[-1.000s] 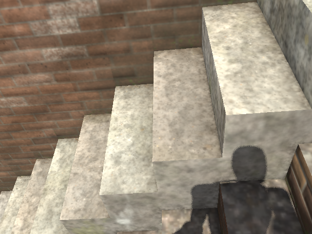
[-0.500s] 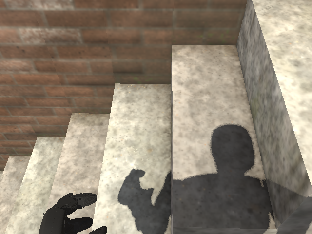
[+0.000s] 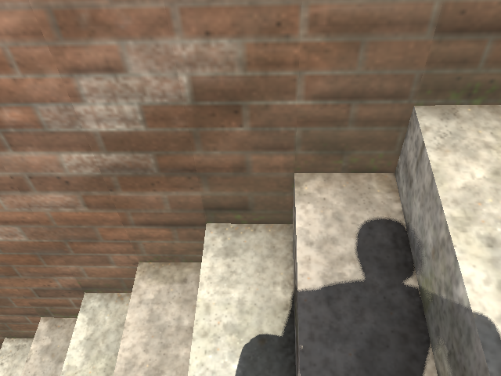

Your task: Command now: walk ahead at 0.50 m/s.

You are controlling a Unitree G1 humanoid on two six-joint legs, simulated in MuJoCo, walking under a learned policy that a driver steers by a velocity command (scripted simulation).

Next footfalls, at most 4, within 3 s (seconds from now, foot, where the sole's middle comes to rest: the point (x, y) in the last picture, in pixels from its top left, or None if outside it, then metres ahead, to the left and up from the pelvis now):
0.12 left None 0.26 0.22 -0.58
0.64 right None -0.07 0.20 -0.94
1.04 right None -0.35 0.19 -0.87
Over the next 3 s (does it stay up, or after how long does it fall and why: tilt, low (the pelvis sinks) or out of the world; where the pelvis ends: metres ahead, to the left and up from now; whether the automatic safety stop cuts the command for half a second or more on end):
falls after 1.18 s (tilt)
